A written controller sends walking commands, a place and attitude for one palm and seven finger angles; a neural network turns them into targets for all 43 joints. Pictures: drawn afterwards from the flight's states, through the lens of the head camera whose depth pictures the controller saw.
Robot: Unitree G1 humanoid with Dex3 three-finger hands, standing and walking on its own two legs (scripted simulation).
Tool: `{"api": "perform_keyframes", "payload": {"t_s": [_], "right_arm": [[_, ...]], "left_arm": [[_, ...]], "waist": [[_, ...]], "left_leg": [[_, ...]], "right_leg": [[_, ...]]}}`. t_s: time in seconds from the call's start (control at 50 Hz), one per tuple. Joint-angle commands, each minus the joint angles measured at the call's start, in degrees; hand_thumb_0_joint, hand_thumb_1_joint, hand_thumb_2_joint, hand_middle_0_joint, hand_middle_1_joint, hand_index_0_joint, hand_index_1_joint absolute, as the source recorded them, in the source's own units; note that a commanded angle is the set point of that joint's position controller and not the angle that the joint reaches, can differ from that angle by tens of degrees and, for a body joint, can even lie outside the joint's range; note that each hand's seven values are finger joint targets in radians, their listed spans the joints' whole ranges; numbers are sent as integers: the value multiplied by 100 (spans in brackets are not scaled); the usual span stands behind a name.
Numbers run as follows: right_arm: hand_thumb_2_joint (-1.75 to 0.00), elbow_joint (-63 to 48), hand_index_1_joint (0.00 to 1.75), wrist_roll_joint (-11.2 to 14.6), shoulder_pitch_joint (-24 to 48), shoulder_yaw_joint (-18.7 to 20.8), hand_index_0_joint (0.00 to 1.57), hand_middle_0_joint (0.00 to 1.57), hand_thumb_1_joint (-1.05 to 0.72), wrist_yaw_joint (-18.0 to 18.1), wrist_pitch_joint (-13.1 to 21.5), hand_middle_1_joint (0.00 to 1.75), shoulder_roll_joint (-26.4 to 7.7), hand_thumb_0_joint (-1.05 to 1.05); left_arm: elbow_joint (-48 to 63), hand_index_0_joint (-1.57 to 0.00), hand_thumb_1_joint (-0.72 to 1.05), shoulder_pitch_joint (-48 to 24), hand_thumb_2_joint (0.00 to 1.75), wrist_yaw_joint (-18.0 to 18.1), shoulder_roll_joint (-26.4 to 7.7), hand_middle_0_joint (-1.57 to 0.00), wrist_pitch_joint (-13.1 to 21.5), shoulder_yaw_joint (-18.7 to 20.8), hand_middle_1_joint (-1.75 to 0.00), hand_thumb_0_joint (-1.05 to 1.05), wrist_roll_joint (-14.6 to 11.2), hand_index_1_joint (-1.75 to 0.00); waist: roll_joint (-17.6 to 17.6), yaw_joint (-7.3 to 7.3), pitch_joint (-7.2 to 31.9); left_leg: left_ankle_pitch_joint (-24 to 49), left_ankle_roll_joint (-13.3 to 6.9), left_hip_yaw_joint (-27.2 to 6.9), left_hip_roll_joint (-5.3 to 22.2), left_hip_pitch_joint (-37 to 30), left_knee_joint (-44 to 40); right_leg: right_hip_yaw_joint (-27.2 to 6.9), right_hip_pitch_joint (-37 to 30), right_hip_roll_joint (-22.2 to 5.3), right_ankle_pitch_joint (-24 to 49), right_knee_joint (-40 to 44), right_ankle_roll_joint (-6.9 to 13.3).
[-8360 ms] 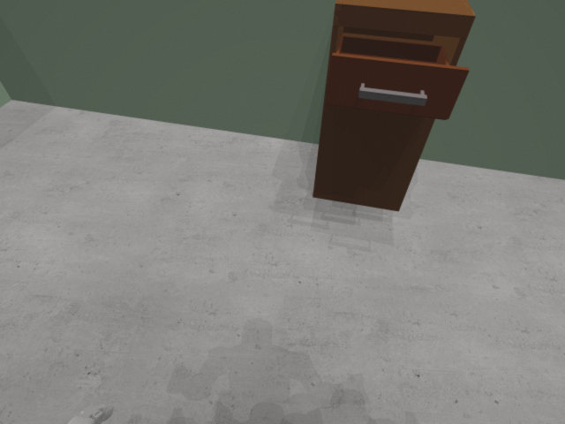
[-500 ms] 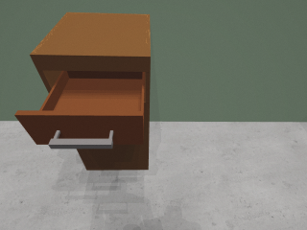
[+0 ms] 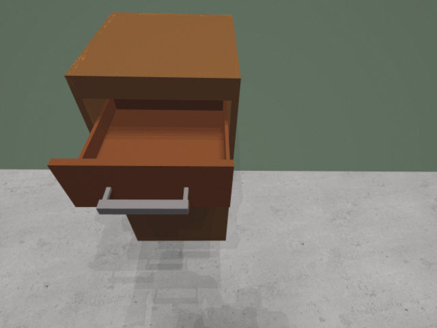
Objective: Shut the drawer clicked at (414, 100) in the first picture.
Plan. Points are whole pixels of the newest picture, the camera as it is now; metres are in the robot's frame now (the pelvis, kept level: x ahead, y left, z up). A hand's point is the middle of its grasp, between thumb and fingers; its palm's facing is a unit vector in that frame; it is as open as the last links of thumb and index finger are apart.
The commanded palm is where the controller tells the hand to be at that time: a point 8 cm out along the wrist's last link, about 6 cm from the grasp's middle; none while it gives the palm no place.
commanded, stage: look again from close up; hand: left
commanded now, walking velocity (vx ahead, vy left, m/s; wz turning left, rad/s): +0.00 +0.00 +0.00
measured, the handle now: (145, 199) +0.38 +0.19 -0.02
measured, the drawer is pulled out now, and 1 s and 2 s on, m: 0.23 0.23 0.23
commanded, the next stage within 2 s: raise the hand and make a fist in 0.08 s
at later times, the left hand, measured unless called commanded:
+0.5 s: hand (136, 299) +0.17 +0.15 +0.00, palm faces +0.04 -1.00 -0.04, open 6.5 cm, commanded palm +0.10 +0.22 -0.03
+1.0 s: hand (132, 288) +0.19 +0.16 +0.00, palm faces +0.03 -1.00 -0.02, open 3.9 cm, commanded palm +0.13 +0.22 +0.02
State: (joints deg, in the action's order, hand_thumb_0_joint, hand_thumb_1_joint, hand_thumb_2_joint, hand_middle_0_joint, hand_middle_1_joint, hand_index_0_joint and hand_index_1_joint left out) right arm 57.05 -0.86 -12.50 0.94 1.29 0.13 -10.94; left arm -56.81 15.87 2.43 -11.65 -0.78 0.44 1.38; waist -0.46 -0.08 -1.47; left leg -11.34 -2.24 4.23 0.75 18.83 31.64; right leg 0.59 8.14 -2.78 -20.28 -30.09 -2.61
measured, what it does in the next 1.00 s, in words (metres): lowers itself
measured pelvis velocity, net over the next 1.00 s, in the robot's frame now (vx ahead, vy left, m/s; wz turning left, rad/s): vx -0.01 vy -0.04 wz -0.01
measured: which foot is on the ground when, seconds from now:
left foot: down 0.00-1.00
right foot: down 0.00-1.00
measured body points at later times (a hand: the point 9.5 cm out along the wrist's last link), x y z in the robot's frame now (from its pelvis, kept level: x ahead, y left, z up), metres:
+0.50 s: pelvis -0.06 -0.03 -0.05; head -0.04 -0.02 +0.40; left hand +0.16 +0.21 +0.00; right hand +0.14 -0.27 -0.11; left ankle +0.06 +0.09 -0.73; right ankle -0.04 -0.15 -0.73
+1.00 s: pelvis -0.01 -0.04 -0.06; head +0.02 -0.04 +0.39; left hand +0.18 +0.22 +0.00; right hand +0.15 -0.27 -0.14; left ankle +0.06 +0.09 -0.73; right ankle -0.04 -0.15 -0.73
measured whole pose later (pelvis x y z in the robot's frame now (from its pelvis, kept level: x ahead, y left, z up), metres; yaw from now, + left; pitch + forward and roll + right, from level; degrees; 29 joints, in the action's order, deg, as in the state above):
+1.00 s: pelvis -0.01 -0.04 -0.06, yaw +0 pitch +10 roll -2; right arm 33.6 2.5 -15.3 0.5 4.9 11.3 -10.0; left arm 6.7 29.4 -16.2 -14.1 10.9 12.7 -18.3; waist -2.2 -0.1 7.8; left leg -21.8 1.2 -1.6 3.0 45.9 57.8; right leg 2.3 34.7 1.4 -32.7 -57.7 0.5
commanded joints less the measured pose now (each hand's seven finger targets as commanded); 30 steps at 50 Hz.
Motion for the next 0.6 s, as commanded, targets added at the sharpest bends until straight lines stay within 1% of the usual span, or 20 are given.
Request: {"api": "perform_keyframes", "payload": {"t_s": [0.0, 0.14, 0.16, 0.18, 0.2, 0.22, 0.24, 0.26, 0.28, 0.3, 0.32, 0.34, 0.38, 0.4, 0.42, 0.44, 0.48, 0.52, 0.54, 0.58], "right_arm": [[-90, -226, 30, -11, -202, 174, 20, 20, -90, -29, 33, 30, -783, 0], [-90, -123, 30, 17, -151, 155, 20, 20, -90, -67, 14, 30, -742, 0], [-90, -443, 30, 40, 47, 124, 20, 20, -90, -70, 31, 30, -854, 0], [-90, -2411, 30, 376, -41, 247, 20, 20, -90, 201, 884, 30, -1422, 0], [-90, -2079, 30, 371, 298, -37, 20, 20, -90, 407, 1460, 30, -948, 0], [-90, -1802, 30, 434, 430, 10, 20, 20, -90, 470, 1678, 30, -1021, 0], [-90, -1628, 30, 472, 233, -55, 20, 20, -90, 368, 1748, 30, -800, 0], [-90, -2032, 30, 476, 158, -9, 20, 20, -90, 383, 1778, 30, -963, 0], [-90, -2097, 30, 428, 299, 49, 20, 20, -90, 409, 1837, 30, -1017, 0], [-90, -2116, 30, 326, 287, 79, 20, 20, -90, 415, 1873, 30, -1023, 0], [-90, -2176, 30, 281, 273, 144, 20, 20, -90, 376, 1826, 30, -1032, 0], [-90, -2236, 30, 194, 311, 187, 20, 20, -90, 310, 1792, 30, -996, 0], [-90, -2453, 30, 120, 537, 303, 20, 20, -90, 153, 1800, 30, -932, 0], [-90, -2584, 30, 110, 597, 350, 20, 20, -90, 80, 1799, 30, -945, 0], [-90, -2744, 30, 193, 596, 411, 20, 20, -90, -13, 1761, 30, -950, 0], [-90, -3023, 30, 218, 658, 424, 20, 20, -90, -64, 1754, 30, -981, 0], [-90, -3577, 30, 354, 932, 355, 20, 20, -90, -17, 1694, 30, -974, 0], [-90, -3801, 30, 383, 910, 335, 20, 20, -90, 121, 1607, 30, -960, 0], [-90, -3899, 30, 377, 876, 303, 20, 20, -90, 185, 1580, 30, -922, 0], [-90, -3791, 30, 318, 591, 256, 20, 20, -90, 282, 1602, 30, -811, 0]], "left_arm": [[105, -20, 90, 590, 90, -7, -515, -20, 72, 83, -30, 0, 3, -30], [22, -20, 90, 667, 90, -9, -530, -20, 113, 44, -30, 0, 2, -30], [-46, -20, 90, 728, 90, 174, -485, -20, 150, 10, -30, 0, 63, -30], [8967, -22, 90, -3749, 90, 266, -2123, -22, 1462, 1261, -32, 0, -951, -32], [7555, -24, 90, -546, 90, 389, -1523, -24, 1247, 965, -34, 0, -680, -34], [7309, -26, 90, -444, 90, 672, -1033, -26, 1012, 525, -37, 0, -845, -37], [5718, -28, 90, 1332, 90, 597, 389, -28, 444, -347, -39, 0, -762, -39], [6950, -30, 90, 442, 90, 494, 171, -30, 618, -164, -41, 0, -1107, -41], [6751, -32, 90, 517, 90, 426, -127, -32, 850, 93, -43, 0, -1070, -43], [6421, -34, 90, 504, 90, 322, -247, -34, 1175, 326, -45, 0, -1042, -45], [5730, -36, 90, 794, 90, 175, -340, -36, 1454, 648, -47, 0, -1003, -47], [5242, -38, 90, 814, 90, -90, -97, -38, 1844, 608, -50, 0, -1021, -50], [4536, -42, 90, 1439, 90, -808, 6, -42, 2689, 781, -54, 0, -1213, -54], [4496, -44, 90, 1583, 90, -1223, -64, -44, 3059, 848, -56, 0, -1332, -56], [4269, -46, 90, 1766, 90, -1618, -416, -46, 3309, 1255, -58, 0, -1403, -58], [4489, -48, 90, 1761, 90, -1920, -552, -48, 3384, 1364, -60, 0, -1502, -60], [5315, -52, 90, 1422, 90, -2154, -895, -52, 3110, 1561, -65, 0, -1683, -65], [6132, -56, 90, 1004, 90, -2061, -1167, -56, 2777, 1808, -69, 0, -1923, -69], [6700, -58, 90, 697, 90, -1959, -1152, -58, 2697, 1738, -71, 0, -2017, -71], [7740, -62, 90, 84, 90, -1636, -1223, -62, 2844, 1765, -75, 0, -2003, -75]], "waist": [[-225, 18, -104], [-51, -14, -82], [433, 52, -554], [-433, -719, 2415], [-1393, 119, 2234], [-1312, -93, 1731], [-995, -164, 752], [-887, -229, 349], [-578, -318, 171], [-28, -344, -4], [490, -298, -156], [980, -220, -155], [1484, 120, 85], [1373, 235, 392], [918, 372, 535], [512, 423, 891], [-95, 522, 1280], [-328, 442, 1348], [-521, 362, 1428], [-747, 147, 1566]], "left_leg": [[-473, -51, -928, 668, -482, -1275], [-463, 24, -784, 551, -648, -1211], [-233, 195, -478, 562, -244, -345], [376, 63, -460, -14, -1956, -584], [-278, 156, -796, 396, -2380, -930], [-1168, 328, -816, 294, -1469, -1186], [-1635, 222, -865, 311, -943, -1175], [-1755, 215, -913, 191, -474, -1007], [-1737, 196, -850, 137, -251, -712], [-1651, 189, -803, 21, 109, -345], [-1531, 215, -767, -36, 461, 3], [-1464, 265, -723, -34, 963, 387], [-1489, 323, -542, -27, 1793, 1117], [-1427, 314, -469, -42, 1996, 1418], [-1259, 331, -412, -65, 2107, 1606], [-1344, 301, -331, -126, 2151, 1767], [-1894, 217, -235, -189, 2210, 1779], [-2329, 176, -354, -152, 2269, 1789], [-2387, 151, -364, -147, 2262, 1906], [-2308, 97, -512, -50, 2016, 2040]], "right_leg": [[-18, 599, -104, 458, 486, 283], [-175, 704, -205, 460, 759, 284], [-253, 855, -248, 466, 916, 349], [531, 894, 232, 1157, 157, 396], [562, 1254, 290, 346, -444, 435], [614, 1378, 368, -154, -472, 427], [636, 1819, 370, -199, -514, 433], [644, 1644, 318, -107, -327, 379], [606, 1875, 322, -337, -151, 350], [608, 2188, 340, -585, -143, 315], [656, 2533, 383, -848, -272, 310], [738, 3016, 421, -1072, -625, 294], [674, 3640, 418, -1634, -1223, 315], [543, 3724, 392, -1707, -1434, 343], [350, 3588, 342, -1552, -1514, 426], [272, 3477, 293, -1585, -1643, 439], [-8, 3412, 250, -2252, -1555, 396], [-214, 3491, 279, -2702, -1515, 347], [-389, 3534, 236, -2898, -1441, 324], [-405, 3657, 289, -2670, -1490, 349]]}}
